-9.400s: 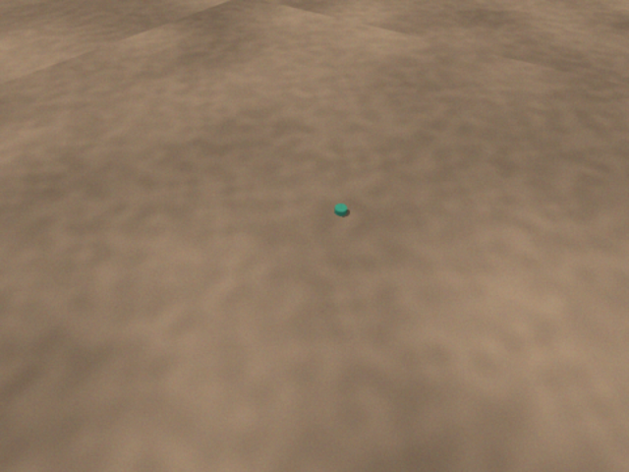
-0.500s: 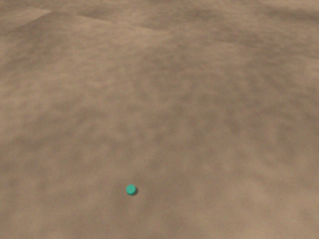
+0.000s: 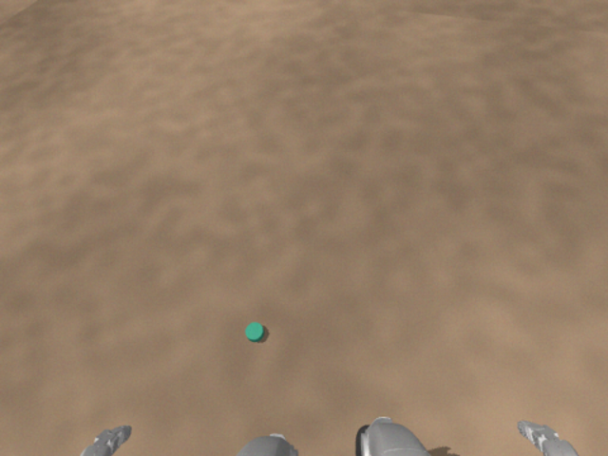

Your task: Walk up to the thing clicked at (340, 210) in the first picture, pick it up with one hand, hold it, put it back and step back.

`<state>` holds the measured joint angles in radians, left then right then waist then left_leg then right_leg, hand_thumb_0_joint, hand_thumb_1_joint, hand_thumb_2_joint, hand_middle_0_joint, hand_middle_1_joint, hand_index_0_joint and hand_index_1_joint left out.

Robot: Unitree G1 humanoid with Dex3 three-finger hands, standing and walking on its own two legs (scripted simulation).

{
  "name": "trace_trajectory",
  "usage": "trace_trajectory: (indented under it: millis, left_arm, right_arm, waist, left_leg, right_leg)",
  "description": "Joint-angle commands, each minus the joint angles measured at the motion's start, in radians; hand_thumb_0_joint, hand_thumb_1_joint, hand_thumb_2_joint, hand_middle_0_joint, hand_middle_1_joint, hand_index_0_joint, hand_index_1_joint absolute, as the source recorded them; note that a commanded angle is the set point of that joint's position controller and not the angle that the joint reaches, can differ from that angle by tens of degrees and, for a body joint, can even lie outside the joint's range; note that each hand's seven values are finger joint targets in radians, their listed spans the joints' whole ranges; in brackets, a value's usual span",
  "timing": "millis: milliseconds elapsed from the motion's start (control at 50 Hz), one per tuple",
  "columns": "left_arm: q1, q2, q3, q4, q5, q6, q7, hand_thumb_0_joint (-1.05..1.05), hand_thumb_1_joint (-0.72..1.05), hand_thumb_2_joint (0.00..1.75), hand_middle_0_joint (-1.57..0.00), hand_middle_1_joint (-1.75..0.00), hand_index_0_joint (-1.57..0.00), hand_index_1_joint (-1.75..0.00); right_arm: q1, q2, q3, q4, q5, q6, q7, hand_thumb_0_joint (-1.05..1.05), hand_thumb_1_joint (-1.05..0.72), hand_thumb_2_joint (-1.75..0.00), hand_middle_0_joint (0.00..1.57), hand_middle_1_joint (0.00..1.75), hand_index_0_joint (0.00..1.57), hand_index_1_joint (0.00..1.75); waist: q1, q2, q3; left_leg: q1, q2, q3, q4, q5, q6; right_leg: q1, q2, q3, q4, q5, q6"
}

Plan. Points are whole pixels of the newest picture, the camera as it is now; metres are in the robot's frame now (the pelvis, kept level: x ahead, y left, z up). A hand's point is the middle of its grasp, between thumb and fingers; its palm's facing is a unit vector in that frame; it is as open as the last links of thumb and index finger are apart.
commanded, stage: walk up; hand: left
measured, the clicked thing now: (254, 332) +0.53 +0.23 -0.74
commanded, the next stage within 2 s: stand in 1.84 s
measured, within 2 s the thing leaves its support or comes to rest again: neither
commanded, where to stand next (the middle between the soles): +0.14 -0.01 m, yaw -1 degrees
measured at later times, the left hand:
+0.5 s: hand out of the picture -0.04 +0.28 -0.14, palm faces +0.05 -0.94 -0.33, open 7.4 cm
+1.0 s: hand out of the picture +0.04 +0.28 -0.12, palm faces +0.00 -0.90 -0.44, open 7.4 cm
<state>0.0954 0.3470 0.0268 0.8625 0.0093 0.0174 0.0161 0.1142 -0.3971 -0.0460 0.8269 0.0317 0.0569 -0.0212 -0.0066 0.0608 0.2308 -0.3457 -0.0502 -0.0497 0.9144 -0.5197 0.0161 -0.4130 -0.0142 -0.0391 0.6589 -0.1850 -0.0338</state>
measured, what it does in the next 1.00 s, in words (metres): steps on the spot: left foot, then right foot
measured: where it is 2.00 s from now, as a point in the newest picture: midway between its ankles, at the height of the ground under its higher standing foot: outside the picture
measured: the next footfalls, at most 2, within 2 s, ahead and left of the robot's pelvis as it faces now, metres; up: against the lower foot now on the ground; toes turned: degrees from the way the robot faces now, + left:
left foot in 0.26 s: -0.05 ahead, +0.12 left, +0.00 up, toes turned +4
right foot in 0.64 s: -0.01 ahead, -0.13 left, +0.00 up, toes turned -1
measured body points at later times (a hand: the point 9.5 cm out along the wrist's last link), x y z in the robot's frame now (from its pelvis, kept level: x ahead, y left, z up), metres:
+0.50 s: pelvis -0.06 +0.00 +0.02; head -0.06 +0.03 +0.47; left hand -0.04 +0.33 -0.12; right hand -0.02 -0.32 -0.08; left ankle -0.09 +0.11 -0.72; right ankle -0.05 -0.14 -0.67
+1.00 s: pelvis +0.01 +0.00 +0.01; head +0.05 -0.02 +0.46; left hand +0.04 +0.32 -0.09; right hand +0.12 -0.30 -0.12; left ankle +0.14 +0.12 -0.70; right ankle -0.05 -0.13 -0.72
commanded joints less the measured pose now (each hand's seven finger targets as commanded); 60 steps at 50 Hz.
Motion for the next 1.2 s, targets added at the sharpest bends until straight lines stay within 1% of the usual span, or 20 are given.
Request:
trace_trajectory:
  millis: [0, 120, 220, 240, 280, 300, 380, 440, 520, 600, 620, 640, 680, 760, 880, 1000, 1020, 1040, 1060, 1180]
  left_arm:
    - [0.014, 0.274, 0.085, -0.114, 0.009, -0.013, 0.023, 0.0, 0.9, 0.9, -0.2, -0.3, -0.2, -0.3]
    - [-0.049, 0.216, 0.089, -0.149, 0.051, 0.019, 0.014, 0.0, 0.9, 0.9, -0.2, -0.3, -0.2, -0.3]
    - [0.012, 0.291, 0.116, -0.109, 0.04, 0.052, -0.017, 0.0, 0.9, 0.9, -0.2, -0.3, -0.2, -0.3]
    - [0.054, 0.26, 0.103, -0.088, 0.032, 0.058, -0.019, 0.0, 0.9, 0.9, -0.2, -0.3, -0.2, -0.3]
    - [0.025, 0.207, 0.094, -0.082, 0.004, 0.044, -0.017, 0.0, 0.9, 0.9, -0.2, -0.3, -0.2, -0.3]
    - [-0.108, 0.294, 0.126, -0.073, 0.01, 0.032, -0.01, 0.0, 0.9, 0.9, -0.2, -0.3, -0.2, -0.3]
    - [0.153, 0.208, 0.092, 0.031, -0.006, 0.016, -0.036, 0.0, 0.9, 0.9, -0.2, -0.3, -0.2, -0.3]
    - [0.09, 0.28, 0.101, -0.009, 0.004, -0.023, -0.045, 0.0, 0.9, 0.9, -0.2, -0.3, -0.2, -0.3]
    - [0.036, 0.257, 0.084, -0.036, 0.018, -0.066, -0.052, 0.0, 0.9, 0.9, -0.2, -0.3, -0.2, -0.3]
    - [0.288, 0.217, 0.077, 0.051, 0.016, -0.103, -0.03, 0.0, 0.9, 0.9, -0.2, -0.3, -0.2, -0.3]
    - [0.423, 0.277, 0.097, 0.09, 0.017, -0.113, -0.017, 0.0, 0.9, 0.9, -0.2, -0.3, -0.2, -0.3]
    - [0.462, 0.376, 0.122, 0.086, 0.024, -0.121, -0.005, 0.0, 0.9, 0.9, -0.2, -0.3, -0.2, -0.3]
    - [0.37, 0.404, 0.118, 0.032, 0.016, -0.112, -0.012, 0.0, 0.9, 0.9, -0.2, -0.3, -0.2, -0.3]
    - [0.33, 0.308, 0.089, -0.001, -0.021, -0.128, 0.002, 0.0, 0.9, 0.9, -0.2, -0.3, -0.2, -0.3]
    - [0.194, 0.259, 0.065, -0.058, 0.0, -0.112, 0.017, 0.0, 0.9, 0.9, -0.2, -0.3, -0.2, -0.3]
    - [0.147, 0.252, 0.046, -0.087, -0.041, -0.038, 0.036, 0.0, 0.9, 0.9, -0.2, -0.3, -0.2, -0.3]
    - [0.18, 0.231, 0.042, -0.088, -0.055, -0.035, 0.038, 0.0, 0.9, 0.9, -0.2, -0.3, -0.2, -0.3]
    - [0.243, 0.202, 0.046, -0.087, -0.072, -0.027, 0.046, 0.0, 0.9, 0.9, -0.2, -0.3, -0.2, -0.3]
    - [0.293, 0.204, 0.047, -0.067, -0.064, -0.008, 0.062, 0.0, 0.9, 0.9, -0.2, -0.3, -0.2, -0.3]
    - [0.257, 0.236, 0.07, -0.036, -0.036, 0.036, 0.04, 0.0, 0.9, 0.9, -0.2, -0.3, -0.2, -0.3]
  right_arm:
    - [0.173, -0.202, -0.064, -0.017, -0.005, 0.004, -0.021, 0.0, -0.9, -0.9, 0.2, 0.3, 0.2, 0.3]
    - [0.193, -0.196, -0.046, 0.019, -0.023, -0.027, -0.014, 0.0, -0.9, -0.9, 0.2, 0.3, 0.2, 0.3]
    - [0.294, -0.19, -0.048, 0.101, -0.051, -0.063, -0.006, 0.0, -0.9, -0.9, 0.2, 0.3, 0.2, 0.3]
    - [0.292, -0.192, -0.056, 0.122, -0.064, -0.066, -0.002, 0.0, -0.9, -0.9, 0.2, 0.3, 0.2, 0.3]
    - [0.08, -0.335, -0.069, 0.037, -0.099, -0.063, -0.001, 0.0, -0.9, -0.9, 0.2, 0.3, 0.2, 0.3]
    - [0.02, -0.361, -0.074, 0.03, -0.081, -0.069, 0.002, 0.0, -0.9, -0.9, 0.2, 0.3, 0.2, 0.3]
    - [-0.03, -0.208, -0.034, 0.029, -0.093, -0.113, -0.002, 0.0, -0.9, -0.9, 0.2, 0.3, 0.2, 0.3]
    - [0.124, -0.278, -0.087, 0.039, -0.095, -0.098, 0.035, 0.0, -0.9, -0.9, 0.2, 0.3, 0.2, 0.3]
    - [0.23, -0.281, -0.095, 0.042, -0.084, -0.086, 0.044, 0.0, -0.9, -0.9, 0.2, 0.3, 0.2, 0.3]
    - [0.125, -0.249, -0.083, -0.022, -0.067, -0.072, 0.057, 0.0, -0.9, -0.9, 0.2, 0.3, 0.2, 0.3]
    - [0.105, -0.17, -0.059, -0.051, -0.052, -0.072, 0.057, 0.0, -0.9, -0.9, 0.2, 0.3, 0.2, 0.3]
    - [0.111, -0.095, -0.028, -0.103, -0.043, -0.077, 0.062, 0.0, -0.9, -0.9, 0.2, 0.3, 0.2, 0.3]
    - [0.062, -0.209, -0.061, -0.098, -0.047, -0.072, 0.045, 0.0, -0.9, -0.9, 0.2, 0.3, 0.2, 0.3]
    - [0.137, -0.194, -0.058, -0.045, -0.043, -0.076, 0.062, 0.0, -0.9, -0.9, 0.2, 0.3, 0.2, 0.3]
    - [0.08, -0.12, -0.041, -0.022, -0.026, -0.061, 0.058, 0.0, -0.9, -0.9, 0.2, 0.3, 0.2, 0.3]
    - [0.124, -0.173, -0.064, 0.021, -0.043, -0.053, 0.025, 0.0, -0.9, -0.9, 0.2, 0.3, 0.2, 0.3]
    - [0.152, -0.237, -0.084, 0.013, -0.051, -0.054, 0.018, 0.0, -0.9, -0.9, 0.2, 0.3, 0.2, 0.3]
    - [0.145, -0.268, -0.09, -0.016, -0.055, -0.053, 0.015, 0.0, -0.9, -0.9, 0.2, 0.3, 0.2, 0.3]
    - [0.111, -0.269, -0.093, -0.027, -0.036, -0.049, 0.013, 0.0, -0.9, -0.9, 0.2, 0.3, 0.2, 0.3]
    - [-0.024, -0.179, -0.082, -0.103, -0.047, -0.019, 0.003, 0.0, -0.9, -0.9, 0.2, 0.3, 0.2, 0.3]
  waist:
    - [0.016, -0.263, -0.355]
    - [0.042, -0.282, -0.399]
    - [0.023, -0.309, -0.35]
    - [0.018, -0.217, -0.3]
    - [0.03, 0.201, -0.085]
    - [-0.028, 0.172, 0.05]
    - [0.08, 0.068, -0.07]
    - [-0.044, 0.219, -0.14]
    - [-0.099, 0.158, -0.139]
    - [0.043, 0.071, -0.197]
    - [0.104, -0.125, -0.273]
    - [0.096, -0.347, -0.266]
    - [0.082, -0.195, -0.128]
    - [0.024, -0.183, -0.127]
    - [0.017, -0.252, -0.093]
    - [-0.025, -0.138, -0.219]
    - [-0.044, 0.006, -0.281]
    - [-0.026, 0.164, -0.366]
    - [-0.011, 0.187, -0.428]
    - [0.017, 0.056, -0.346]
  left_leg:
    - [-0.043, -0.046, -0.104, 0.399, -0.094, -0.013]
    - [-0.109, -0.033, 0.037, 0.159, 0.015, -0.056]
    - [0.144, -0.008, 0.142, -0.46, 0.061, -0.009]
    - [0.241, -0.003, 0.089, -0.529, 0.069, 0.017]
    - [-0.033, 0.412, -0.583, -0.789, -0.48, 0.163]
    - [-0.378, 0.507, -0.657, -0.879, -0.617, 0.262]
    - [0.013, 0.213, -0.126, -0.697, 0.027, 0.092]
    - [0.241, 0.233, -0.194, -0.706, -0.202, 0.151]
    - [0.403, 0.305, -0.2, -0.627, -0.059, 0.222]
    - [0.242, 0.233, -0.034, -0.345, 0.324, 0.169]
    - [0.117, 0.162, 0.03, -0.081, 0.334, 0.122]
    - [-0.239, 0.029, 0.053, 0.096, -0.011, 0.051]
    - [-0.319, 0.082, -0.096, 0.121, -0.031, 0.035]
    - [-0.274, 0.062, -0.08, 0.081, 0.165, 0.015]
    - [-0.027, 0.064, 0.034, -0.172, 0.349, -0.025]
    - [0.245, 0.03, 0.076, -0.428, 0.708, 0.032]
    - [0.318, 0.144, -0.01, -0.405, 1.143, 0.089]
    - [0.398, 0.327, -0.218, -0.43, 1.382, 0.192]
    - [0.397, 0.404, -0.303, -0.435, 1.475, 0.284]
    - [0.109, 0.273, -0.157, -0.53, 0.598, 0.179]
  right_leg:
    - [0.2, -0.318, 0.337, -0.215, 0.596, -0.237]
    - [0.283, -0.165, 0.152, -0.244, -0.172, -0.161]
    - [0.175, -0.221, 0.221, -0.243, -0.445, -0.11]
    - [0.03, -0.18, 0.201, -0.181, -0.491, -0.051]
    - [-0.269, 0.038, 0.038, 0.225, -0.356, 0.046]
    - [-0.085, -0.019, 0.195, 0.372, -0.344, 0.042]
    - [-0.107, 0.089, 0.163, 0.378, -0.146, 0.025]
    - [-0.155, 0.049, 0.028, 0.233, -0.249, 0.069]
    - [-0.168, 0.003, 0.034, -0.007, -0.316, 0.049]
    - [0.234, 0.043, -0.056, -0.374, -0.084, 0.0]
    - [0.441, -0.044, 0.095, -0.416, -0.004, 0.004]
    - [0.624, -0.26, 0.495, -0.39, 0.004, -0.044]
    - [0.43, -0.424, 0.679, -0.429, -0.115, -0.223]
    - [0.479, -0.223, 0.246, -0.322, 0.499, -0.088]
    - [0.193, -0.15, 0.027, -0.292, 0.616, -0.092]
    - [0.136, -0.11, 0.057, 0.082, 0.47, -0.029]
    - [0.105, -0.022, 0.048, 0.247, 0.278, 0.011]
    - [0.044, 0.087, 0.055, 0.46, -0.29, 0.037]
    - [0.04, 0.108, 0.088, 0.607, -0.518, 0.022]
    - [0.046, 0.064, 0.164, 0.646, -0.325, 0.02]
